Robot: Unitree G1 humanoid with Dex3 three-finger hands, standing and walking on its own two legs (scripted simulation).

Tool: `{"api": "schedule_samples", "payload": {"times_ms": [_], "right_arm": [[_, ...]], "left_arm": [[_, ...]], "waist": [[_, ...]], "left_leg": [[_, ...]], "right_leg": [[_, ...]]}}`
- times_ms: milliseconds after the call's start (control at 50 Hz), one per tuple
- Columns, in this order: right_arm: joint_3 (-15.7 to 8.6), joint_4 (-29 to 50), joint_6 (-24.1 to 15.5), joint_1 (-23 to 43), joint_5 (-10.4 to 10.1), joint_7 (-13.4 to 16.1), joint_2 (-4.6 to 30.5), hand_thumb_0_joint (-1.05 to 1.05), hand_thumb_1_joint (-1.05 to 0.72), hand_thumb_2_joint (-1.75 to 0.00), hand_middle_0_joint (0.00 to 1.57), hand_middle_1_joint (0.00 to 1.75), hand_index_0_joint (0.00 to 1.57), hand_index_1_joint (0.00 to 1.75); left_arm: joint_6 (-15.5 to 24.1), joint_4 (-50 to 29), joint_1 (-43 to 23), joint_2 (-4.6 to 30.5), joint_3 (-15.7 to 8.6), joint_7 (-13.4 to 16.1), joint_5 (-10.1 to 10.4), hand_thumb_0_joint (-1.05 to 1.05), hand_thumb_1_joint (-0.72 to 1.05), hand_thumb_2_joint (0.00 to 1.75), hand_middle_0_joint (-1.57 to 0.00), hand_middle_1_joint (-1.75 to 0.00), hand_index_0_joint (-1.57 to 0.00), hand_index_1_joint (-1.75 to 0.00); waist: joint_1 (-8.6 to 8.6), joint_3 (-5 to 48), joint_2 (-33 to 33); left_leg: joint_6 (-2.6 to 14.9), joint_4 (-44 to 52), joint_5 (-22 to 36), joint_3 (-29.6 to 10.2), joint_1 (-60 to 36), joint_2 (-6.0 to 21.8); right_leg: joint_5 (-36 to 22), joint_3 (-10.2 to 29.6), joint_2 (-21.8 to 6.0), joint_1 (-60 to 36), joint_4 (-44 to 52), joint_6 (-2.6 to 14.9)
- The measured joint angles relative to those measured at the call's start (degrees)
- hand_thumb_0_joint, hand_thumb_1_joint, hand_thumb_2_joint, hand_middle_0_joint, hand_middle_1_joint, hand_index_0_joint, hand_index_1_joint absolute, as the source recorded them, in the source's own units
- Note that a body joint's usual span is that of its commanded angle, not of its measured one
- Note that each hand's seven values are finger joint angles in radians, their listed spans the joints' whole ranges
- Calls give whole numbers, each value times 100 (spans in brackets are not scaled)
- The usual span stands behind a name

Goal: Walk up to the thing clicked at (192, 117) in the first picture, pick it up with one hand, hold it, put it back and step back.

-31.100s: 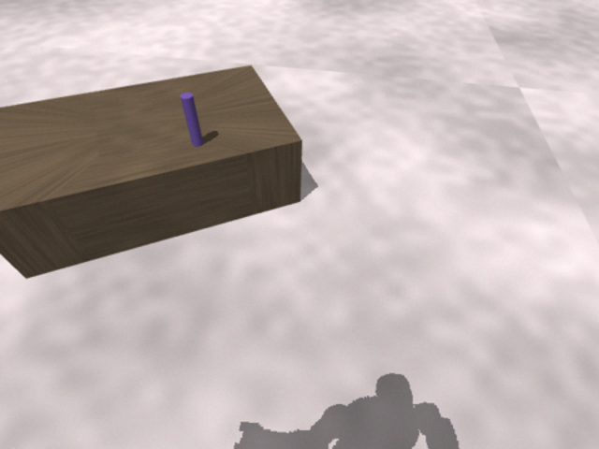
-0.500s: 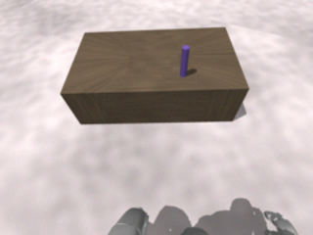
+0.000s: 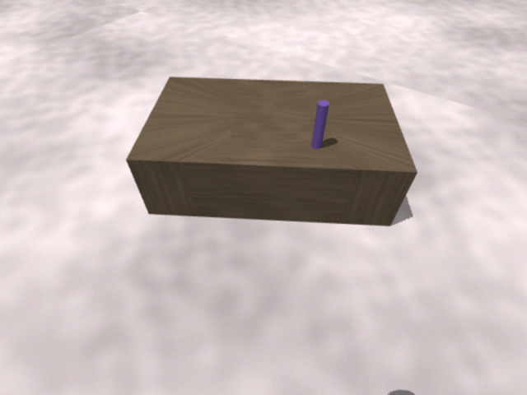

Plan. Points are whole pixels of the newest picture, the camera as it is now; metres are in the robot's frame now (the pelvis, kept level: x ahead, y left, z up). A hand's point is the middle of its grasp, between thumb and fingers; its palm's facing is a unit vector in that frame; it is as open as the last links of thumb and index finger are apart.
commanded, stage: step back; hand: right
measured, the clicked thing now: (319, 125) +1.12 -0.22 -0.30
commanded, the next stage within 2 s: stand in 0.60 s
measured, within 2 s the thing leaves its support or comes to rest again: neither
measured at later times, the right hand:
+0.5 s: hand out of the picture +0.11 -0.23 -0.16, palm faces +0.00 +0.94 -0.33, open 7.4 cm
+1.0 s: hand out of the picture +0.13 -0.24 -0.13, palm faces +0.00 +0.94 -0.34, open 7.4 cm
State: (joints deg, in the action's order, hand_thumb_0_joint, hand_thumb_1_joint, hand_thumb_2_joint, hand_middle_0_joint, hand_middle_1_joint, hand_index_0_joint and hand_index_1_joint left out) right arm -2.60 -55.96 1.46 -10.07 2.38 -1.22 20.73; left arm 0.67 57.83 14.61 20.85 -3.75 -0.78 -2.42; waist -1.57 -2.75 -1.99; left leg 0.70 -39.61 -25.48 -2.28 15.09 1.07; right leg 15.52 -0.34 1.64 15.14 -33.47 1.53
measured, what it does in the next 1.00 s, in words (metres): stands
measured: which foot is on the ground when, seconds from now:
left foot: down 0.00-1.00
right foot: down 0.00-1.00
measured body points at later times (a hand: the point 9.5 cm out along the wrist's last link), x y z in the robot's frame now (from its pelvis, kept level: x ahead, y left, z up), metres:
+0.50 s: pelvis +0.04 +0.02 +0.00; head +0.05 +0.02 +0.45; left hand +0.13 +0.34 -0.11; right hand +0.11 -0.28 -0.13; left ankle +0.02 +0.14 -0.73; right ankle +0.04 -0.11 -0.73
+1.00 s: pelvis +0.03 +0.01 +0.02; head +0.04 +0.01 +0.47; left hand +0.14 +0.30 -0.11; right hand +0.13 -0.29 -0.11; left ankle +0.02 +0.14 -0.73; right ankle +0.04 -0.11 -0.73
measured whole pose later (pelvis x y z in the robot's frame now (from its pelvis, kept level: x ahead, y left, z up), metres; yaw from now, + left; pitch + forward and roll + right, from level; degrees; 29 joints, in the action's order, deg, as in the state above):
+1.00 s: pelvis +0.03 +0.01 +0.02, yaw +0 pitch -3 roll +0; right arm -0.7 -63.7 -0.8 -3.5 0.5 -0.4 20.0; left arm 0.8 64.2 2.3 18.8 0.0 -0.2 -0.6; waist 0.4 -4.2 -0.1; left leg -0.5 -18.3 -11.4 0.6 3.7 0.6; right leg 9.7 -0.5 -0.4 6.6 -19.5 0.0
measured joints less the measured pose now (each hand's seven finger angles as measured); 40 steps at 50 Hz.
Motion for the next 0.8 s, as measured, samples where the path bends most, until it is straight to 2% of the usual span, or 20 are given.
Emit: {"api": "schedule_samples", "payload": {"times_ms": [60, 120, 140, 180, 240, 300, 320, 360, 380, 440, 540, 620, 800], "right_arm": [[-28, -22, -49, -13, -46, -19, 69, 1, -90, -90, 20, 30, 20, 30], [-62, -68, -121, -59, -42, -32, 157, 1, -90, -90, 20, 30, 20, 29], [-76, -90, -144, -81, -38, -34, 173, 1, -90, -90, 20, 30, 20, 29], [-110, -156, -181, -88, -1, -14, 142, 1, -90, -90, 20, 30, 20, 29], [-87, -212, -211, -104, 38, -7, 46, 1, -90, -90, 20, 30, 20, 29], [-33, -217, -259, -72, 50, -4, -85, 1, -90, -90, 20, 30, 20, 29], [-19, -217, -263, -52, 39, -4, -107, 1, -90, -90, 20, 30, 20, 30], [-4, -233, -235, 4, -22, 7, -112, 1, -90, -90, 20, 30, 20, 30], [-3, -248, -209, 24, -64, 19, -102, 1, -90, -90, 20, 30, 20, 30], [-1, -272, -160, 56, -109, 51, -87, 1, -90, -90, 20, 30, 20, 30], [-6, -410, -230, 126, -79, 53, -72, 1, -90, -90, 20, 30, 20, 29], [29, -488, -256, 253, -123, 68, -96, 1, -90, -90, 20, 30, 20, 29], [136, -578, -279, 571, -206, 136, -95, 1, -90, -90, 20, 30, 20, 30]], "left_arm": [[84, -12, 1, -102, 38, 4, -27, 1, 90, 90, -20, -30, -20, -30], [109, -33, -57, -155, 69, 1, -26, 1, 90, 90, -20, -30, -21, -30], [94, -41, -79, -149, 82, -4, -21, 1, 90, 90, -20, -30, -21, -30], [48, -46, -129, -105, 108, -1, -2, 1, 90, 90, -20, -30, -21, -30], [-16, 25, -135, -34, 132, 2, 69, 1, 90, 90, -20, -30, -20, -30], [-9, 83, -195, 88, 115, 18, 106, 1, 90, 90, -20, -30, -20, -30], [17, 97, -233, 112, 110, 31, 117, 1, 90, 90, -20, -30, -20, -30], [84, 142, -349, 104, 97, 65, 119, 1, 90, 90, -20, -30, -20, -30], [110, 156, -411, 73, 97, 82, 115, 1, 90, 90, -20, -30, -20, -30], [167, 98, -520, 45, 129, 79, 105, 1, 90, 90, -20, -30, -20, -30], [107, 86, -758, 1, 177, 101, 128, 1, 90, 90, -20, -30, -20, -30], [108, 111, -990, -5, 204, 112, 159, 1, 90, 90, -20, -30, -20, -30], [15, 292, -1313, -124, 334, 118, 217, 1, 90, 90, -20, -30, -20, -30]], "waist": [[-70, 12, 21], [-86, 6, 12], [-78, 5, 21], [-69, -37, 142], [-25, 35, 245], [43, -5, 328], [54, -39, 328], [84, -138, 235], [104, -162, 145], [145, -108, 47], [137, -26, 121], [137, -81, 130], [210, -255, 208]], "left_leg": [[8, -402, -214, -60, 204, -175], [10, -89, -123, 31, 203, -129], [21, 235, 14, 67, 106, -110], [1, 628, 827, 160, -44, -194], [57, 690, 868, 271, -106, -221], [38, 780, 818, 342, -228, -177], [21, 771, 790, 362, -257, -153], [-21, 671, 694, 349, -307, -65], [-44, 612, 645, 309, -311, -4], [-62, 499, 534, 262, -271, 15], [7, 718, 543, 353, -442, -164], [9, 846, 568, 367, -551, -143], [-56, 1634, 1032, 343, -933, -123]], "right_leg": [[-26, 11, -93, 12, 79, 59], [-54, -26, -188, 36, 117, -35], [-29, -39, -223, 55, 77, -80], [65, 21, -344, 93, -82, -165], [734, 193, -294, 227, -495, -89], [969, 191, -254, 219, -556, -37], [843, 138, -263, 139, -322, -28], [-57, 63, -213, -81, 140, -100], [-133, 20, -159, -152, 220, -134], [82, -28, -145, -139, 122, -153], [276, 68, -318, -126, -42, -219], [237, 80, -296, -234, 101, -232], [-185, 48, -274, -601, 837, -209]]}}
